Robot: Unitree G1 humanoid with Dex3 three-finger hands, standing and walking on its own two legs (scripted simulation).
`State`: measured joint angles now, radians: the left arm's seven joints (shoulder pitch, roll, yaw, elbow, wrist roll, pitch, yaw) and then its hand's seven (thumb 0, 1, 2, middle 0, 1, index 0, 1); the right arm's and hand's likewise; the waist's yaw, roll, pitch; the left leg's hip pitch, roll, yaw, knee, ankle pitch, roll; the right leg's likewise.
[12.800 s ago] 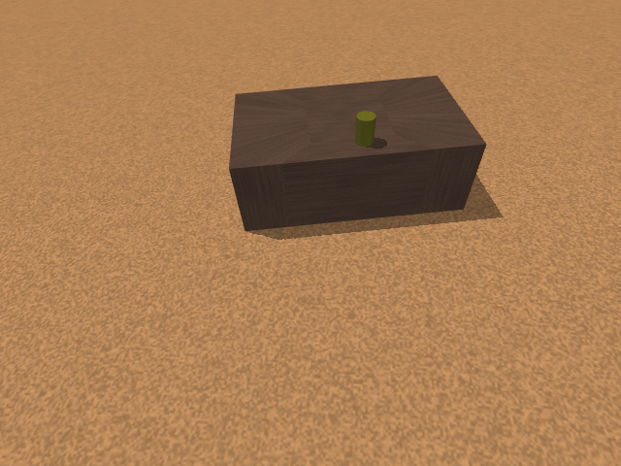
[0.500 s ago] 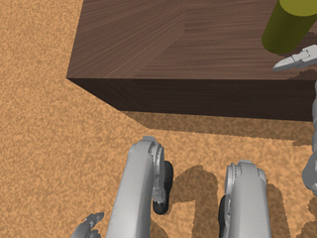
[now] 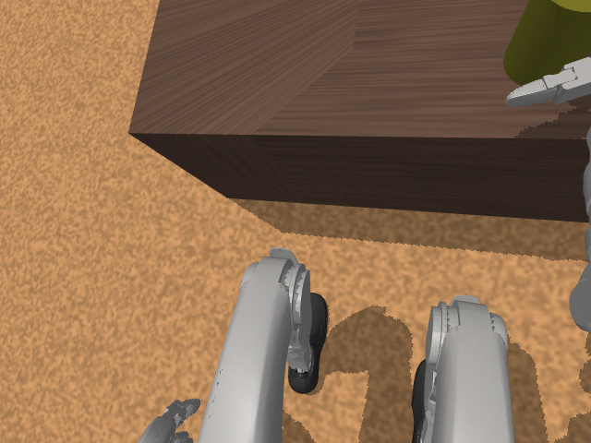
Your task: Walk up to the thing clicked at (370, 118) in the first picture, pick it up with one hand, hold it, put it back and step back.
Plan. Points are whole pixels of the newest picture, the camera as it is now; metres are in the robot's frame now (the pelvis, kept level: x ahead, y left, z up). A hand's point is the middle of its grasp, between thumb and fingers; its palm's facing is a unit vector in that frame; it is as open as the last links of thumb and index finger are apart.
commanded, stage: close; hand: right
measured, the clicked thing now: (561, 23) +0.60 -0.14 +0.01
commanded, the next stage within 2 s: settle in 0.62 s
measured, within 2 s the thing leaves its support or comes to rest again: leaves its support in 1.02 s
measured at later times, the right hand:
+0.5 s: hand (563, 31) +0.60 -0.14 +0.01, palm faces +0.02 +1.00 -0.03, open 10.8 cm
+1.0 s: hand (565, 31) +0.59 -0.14 +0.01, palm faces +0.02 +1.00 -0.06, open 10.5 cm
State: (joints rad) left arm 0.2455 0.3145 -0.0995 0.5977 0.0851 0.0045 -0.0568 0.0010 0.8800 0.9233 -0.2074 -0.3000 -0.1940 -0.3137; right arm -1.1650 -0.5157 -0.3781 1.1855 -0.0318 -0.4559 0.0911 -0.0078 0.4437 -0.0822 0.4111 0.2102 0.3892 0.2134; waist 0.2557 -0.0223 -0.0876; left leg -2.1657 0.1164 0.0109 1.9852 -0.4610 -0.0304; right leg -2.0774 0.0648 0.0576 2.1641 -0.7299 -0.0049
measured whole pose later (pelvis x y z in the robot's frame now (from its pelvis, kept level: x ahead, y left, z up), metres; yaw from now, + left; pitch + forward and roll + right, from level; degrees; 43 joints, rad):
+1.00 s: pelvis +0.00 +0.00 +0.01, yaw +0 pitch +37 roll +5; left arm 0.26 0.31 -0.10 0.58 0.08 0.03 -0.05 0.00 0.88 0.92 -0.22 -0.30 -0.20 -0.32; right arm -1.15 -0.51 -0.35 1.12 -0.05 -0.40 0.06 0.00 0.42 -1.04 0.67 0.98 0.69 1.00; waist 0.26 -0.03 -0.08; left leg -2.14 0.11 0.01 1.96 -0.46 -0.03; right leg -2.06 0.06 0.06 2.14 -0.73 -0.01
